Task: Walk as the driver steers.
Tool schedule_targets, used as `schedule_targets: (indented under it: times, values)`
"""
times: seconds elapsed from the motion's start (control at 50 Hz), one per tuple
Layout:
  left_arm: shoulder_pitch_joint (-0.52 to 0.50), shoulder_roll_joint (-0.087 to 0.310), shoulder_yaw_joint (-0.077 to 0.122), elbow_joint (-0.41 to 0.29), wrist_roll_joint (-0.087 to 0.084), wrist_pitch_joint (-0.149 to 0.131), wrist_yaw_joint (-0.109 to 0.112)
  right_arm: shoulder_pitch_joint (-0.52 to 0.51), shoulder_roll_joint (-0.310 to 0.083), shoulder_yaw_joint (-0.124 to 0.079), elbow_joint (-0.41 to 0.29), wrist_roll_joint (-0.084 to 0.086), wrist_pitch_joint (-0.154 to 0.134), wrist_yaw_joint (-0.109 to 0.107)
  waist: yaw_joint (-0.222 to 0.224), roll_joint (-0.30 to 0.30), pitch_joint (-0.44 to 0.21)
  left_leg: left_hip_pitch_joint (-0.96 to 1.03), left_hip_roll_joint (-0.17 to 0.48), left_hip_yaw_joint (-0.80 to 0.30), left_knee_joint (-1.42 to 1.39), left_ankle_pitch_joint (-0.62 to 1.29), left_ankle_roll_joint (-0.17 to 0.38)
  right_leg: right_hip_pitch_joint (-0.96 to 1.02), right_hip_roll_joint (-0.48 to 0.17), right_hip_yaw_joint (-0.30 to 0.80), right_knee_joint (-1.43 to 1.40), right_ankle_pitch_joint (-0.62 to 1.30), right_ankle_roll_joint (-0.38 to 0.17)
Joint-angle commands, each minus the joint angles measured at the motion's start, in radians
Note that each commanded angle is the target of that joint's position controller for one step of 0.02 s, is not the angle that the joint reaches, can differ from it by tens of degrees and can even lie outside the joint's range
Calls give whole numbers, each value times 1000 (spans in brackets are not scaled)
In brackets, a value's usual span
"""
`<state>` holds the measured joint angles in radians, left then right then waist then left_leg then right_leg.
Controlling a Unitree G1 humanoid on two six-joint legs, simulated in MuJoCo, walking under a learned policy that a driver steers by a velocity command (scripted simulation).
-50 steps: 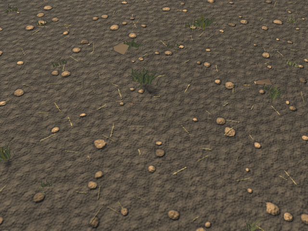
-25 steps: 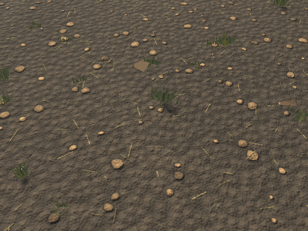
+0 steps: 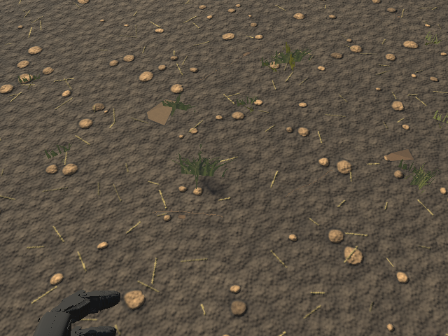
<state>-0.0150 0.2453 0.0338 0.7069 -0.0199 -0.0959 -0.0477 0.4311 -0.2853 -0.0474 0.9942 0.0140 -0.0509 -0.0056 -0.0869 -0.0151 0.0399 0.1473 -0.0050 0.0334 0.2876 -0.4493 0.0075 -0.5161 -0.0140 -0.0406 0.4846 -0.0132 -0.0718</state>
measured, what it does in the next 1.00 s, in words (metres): walks ahead, turning left: left foot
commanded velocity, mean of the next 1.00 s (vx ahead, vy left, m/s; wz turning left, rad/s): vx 0.50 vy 0.00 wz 0.38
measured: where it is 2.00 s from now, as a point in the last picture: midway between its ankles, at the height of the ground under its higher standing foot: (107, 173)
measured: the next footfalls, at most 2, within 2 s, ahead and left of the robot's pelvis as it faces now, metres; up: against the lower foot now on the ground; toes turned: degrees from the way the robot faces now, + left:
left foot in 0.56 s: +0.48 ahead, +0.14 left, +0.00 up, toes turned +13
right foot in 1.04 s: +0.81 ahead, +0.04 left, +0.00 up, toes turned +30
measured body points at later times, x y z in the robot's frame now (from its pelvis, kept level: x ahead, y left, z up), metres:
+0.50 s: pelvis +0.29 +0.01 +0.01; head +0.32 +0.02 +0.46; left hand +0.28 +0.29 -0.12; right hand +0.50 -0.21 -0.09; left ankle +0.45 +0.15 -0.70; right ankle +0.15 -0.11 -0.72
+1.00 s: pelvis +0.58 +0.08 +0.02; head +0.61 +0.10 +0.46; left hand +0.70 +0.39 -0.06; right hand +0.74 -0.18 -0.09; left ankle +0.44 +0.13 -0.72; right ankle +0.78 +0.01 -0.70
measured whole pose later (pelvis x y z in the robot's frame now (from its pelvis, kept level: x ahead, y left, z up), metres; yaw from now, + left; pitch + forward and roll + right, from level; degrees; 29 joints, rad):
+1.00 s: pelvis +0.58 +0.08 +0.02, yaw +25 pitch +3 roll +0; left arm 0.02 0.28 0.04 0.70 0.00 -0.12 -0.02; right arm 0.37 -0.30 -0.08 0.74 0.02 -0.03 -0.02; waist -0.08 -0.04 0.01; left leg -0.09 -0.11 -0.20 0.43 -0.37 0.06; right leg -0.53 -0.01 0.08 0.48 0.00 0.03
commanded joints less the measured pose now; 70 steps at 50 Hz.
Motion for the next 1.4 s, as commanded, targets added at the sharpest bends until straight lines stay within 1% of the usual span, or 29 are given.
schedule_targets:
  times: [0.02, 0.04, 0.06, 0.08, 0.1, 0.16, 0.22, 0.34, 0.44, 0.5, 0.54, 0.56, 0.58, 0.6, 0.62, 0.64, 0.68, 0.76, 0.86, 0.96, 1.02, 1.04, 1.06, 1.08, 1.1, 1.12, 1.16, 1.26, 1.4]
  values:
    - [427, 296, 101, 50, 26, 1, 23, 33, -81, -3, -95, -20, -8, -3, 214, -56, -361, -494, 95, 2, 732, 659, 54, 836, -240, 338, 62, -92, -183]
    - [457, 278, 92, 69, 17, 3, 15, 104, -4, 22, -77, -12, -32, 6, 179, -235, -489, -729, -55, -113, 964, -116, 29, 987, -388, 759, -109, -318, -275]
    - [417, 195, 67, 68, 9, 1, 16, -17, -129, -10, -102, 22, -51, 13, 205, -157, -352, -839, 1, -176, 1048, -110, 47, 895, -348, 715, -177, -406, -219]
    - [326, 174, 57, 57, 7, 0, 18, -107, -155, -18, -136, 38, -63, 15, 181, -112, -196, -876, 53, -134, 1029, -14, 58, 732, -318, 565, -208, -337, -184]
    - [260, 157, 51, 49, 14, -2, 18, -147, -143, -17, -142, 27, -68, 9, 150, -32, -120, -842, 98, -114, 976, 75, 55, 579, -282, 461, -240, -226, -171]
    - [189, 113, 41, 52, 28, -19, 11, -87, -87, -19, -122, 11, -35, 6, 64, -54, -74, -705, 161, -120, 875, 177, 36, 376, -213, 289, -330, -90, -163]
    - [206, 136, 49, 86, 31, -34, 20, -135, -70, -17, -142, 11, -5, 1, 59, -47, -15, -765, 175, -124, 789, 259, 5, 317, -209, 172, -389, -32, -167]
    - [255, 170, 53, 122, 31, -29, 46, -311, -50, -11, -206, 3, -21, 22, 122, -22, 28, -781, 122, -83, 442, 582, -2, 364, -174, -23, -413, 33, -109]
    - [336, 191, 61, 164, 16, 5, 55, -438, -38, -1, -288, 5, -24, 53, 169, -5, 59, -872, 99, -43, 317, 510, 34, 588, -243, -71, -339, 131, -94]
    - [311, 224, 72, 155, 10, 34, 67, -413, -71, -15, -324, 6, -20, 72, 125, -45, 11, -796, 41, 28, 305, 346, 79, 670, -266, -107, -188, 499, -61]
    - [283, 239, 74, 138, 11, 55, 80, -208, -138, -56, -290, 9, -13, 68, 7, -61, -119, -512, -45, 77, 278, 313, 130, 623, -231, -151, 112, 740, -22]
    - [289, 222, 64, 120, 18, 53, 87, -36, -211, -92, -253, 12, -7, 51, -71, -3, -216, -210, -4, -38, 253, 344, 180, 424, -192, -158, 383, 562, 17]
    - [397, 77, 18, 72, 47, 23, 67, 6, -326, -118, -250, 15, -4, 37, 18, 257, -326, 189, 260, -559, 222, 239, 364, -45, -9, -123, 761, -259, 88]
    - [332, 119, 16, 63, 21, -23, 50, 23, -265, -96, -276, 11, -11, 39, -22, 200, -455, 309, 351, -896, 43, 141, 438, -219, 77, 101, 921, -577, 86]
    - [227, 180, 34, 33, -18, -50, 36, -4, -206, -79, -273, -1, -17, 38, -48, 140, -328, 241, 319, -745, 20, 180, 373, -313, 11, 150, 929, -501, 59]
    - [190, 171, 28, 18, -19, -63, 37, -62, -177, -72, -283, 1, -22, 35, -15, 61, -227, 95, 276, -609, 21, 254, 334, -302, -35, 138, 850, -415, 44]
    - [191, 181, 41, 24, 20, -52, 49, -178, -118, -52, -318, -8, -22, 31, 69, 22, -118, -177, 206, -442, -16, 448, 296, -167, -95, 131, 692, -331, 58]
    - [196, 137, 37, 5, 37, -11, 53, -182, -152, -63, -336, -2, -23, 12, 104, 46, -74, -356, 155, -336, -71, 583, 301, -97, -92, 97, 515, -241, 121]
    - [13, 98, 20, -52, 28, -16, 45, -114, -171, -70, -323, 7, -8, -10, 32, 89, -44, -421, 78, -266, -49, 454, 220, -8, -16, 76, 135, 87, 143]
    - [-37, 151, 38, -83, 12, -35, 26, -58, -158, -70, -306, 13, 7, -16, 25, 119, -44, -296, 136, -404, 58, 363, 191, 30, 10, 122, 2, 39, 108]
    - [116, 191, 66, -49, 16, -49, 30, -92, -133, -63, -322, 7, 15, -16, 114, 146, -99, -288, 103, -429, 210, 448, 146, 242, 8, 100, -61, -34, 46]
    - [249, 235, 80, -36, 35, -54, 37, -101, -80, -42, -341, -2, 11, -11, 177, 87, -223, -380, 48, -368, 437, 393, 111, 480, -118, 206, -31, -62, -14]
    - [377, 322, 104, -11, 52, -42, 42, 24, -15, -22, -367, 16, 2, -12, 153, -186, -379, -724, -97, -224, 786, 57, 32, 859, -352, 611, -73, -241, -172]
    - [390, 264, 93, 0, 23, -33, 34, 47, -81, -25, -365, 25, -2, -13, 151, -277, -374, -904, -52, -216, 963, -147, 17, 886, -425, 852, -162, -473, -204]
    - [346, 189, 72, -11, 16, -27, 35, -32, -154, -45, -356, 25, 1, -12, 173, -156, -229, -954, -6, -224, 1026, -61, 10, 764, -379, 727, -190, -536, -162]
    - [304, 162, 62, -14, 24, -18, 36, -103, -155, -45, -366, 14, 6, -13, 168, -80, -141, -935, 27, -185, 1021, 16, 6, 638, -331, 582, -195, -440, -128]
    - [253, 123, 45, 1, 37, -15, 33, -158, -122, -46, -383, 1, 5, -6, 125, -73, -42, -870, 74, -177, 923, 96, 10, 444, -251, 407, -244, -246, -116]
    - [263, 166, 58, 44, 18, -28, 31, -201, -49, -21, -401, -5, 6, 6, 99, -70, -27, -832, 104, -124, 691, 189, -3, 382, -231, 243, -325, -17, -159]
    - [354, 218, 65, 103, -6, 2, 34, -407, -35, -4, -445, 6, -22, 35, 171, -61, -3, -722, 71, -38, 330, 431, 0, 427, -209, 111, -317, 46, -115]
Velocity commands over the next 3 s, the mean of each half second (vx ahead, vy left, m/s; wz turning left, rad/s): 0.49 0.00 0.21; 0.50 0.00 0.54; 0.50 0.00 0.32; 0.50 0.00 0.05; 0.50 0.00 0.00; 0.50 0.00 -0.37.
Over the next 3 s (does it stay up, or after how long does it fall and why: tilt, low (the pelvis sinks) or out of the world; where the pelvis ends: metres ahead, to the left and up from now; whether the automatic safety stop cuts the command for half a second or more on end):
stays up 1.48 0.66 0.02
